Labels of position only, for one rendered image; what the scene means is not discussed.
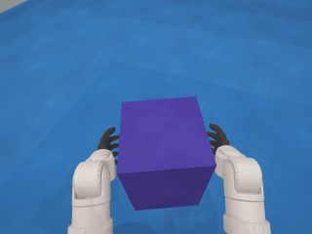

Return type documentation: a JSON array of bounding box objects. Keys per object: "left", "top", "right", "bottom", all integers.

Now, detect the robot right forearm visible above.
[{"left": 214, "top": 145, "right": 271, "bottom": 234}]

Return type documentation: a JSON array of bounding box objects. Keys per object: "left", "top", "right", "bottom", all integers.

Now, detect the carton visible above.
[{"left": 117, "top": 97, "right": 216, "bottom": 211}]

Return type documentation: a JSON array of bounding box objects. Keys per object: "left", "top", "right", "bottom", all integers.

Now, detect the robot left forearm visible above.
[{"left": 67, "top": 149, "right": 116, "bottom": 234}]

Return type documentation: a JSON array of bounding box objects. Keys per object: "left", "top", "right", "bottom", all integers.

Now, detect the robot left hand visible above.
[{"left": 97, "top": 127, "right": 120, "bottom": 165}]

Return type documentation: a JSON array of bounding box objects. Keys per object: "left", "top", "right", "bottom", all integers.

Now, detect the robot right hand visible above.
[{"left": 207, "top": 123, "right": 230, "bottom": 158}]

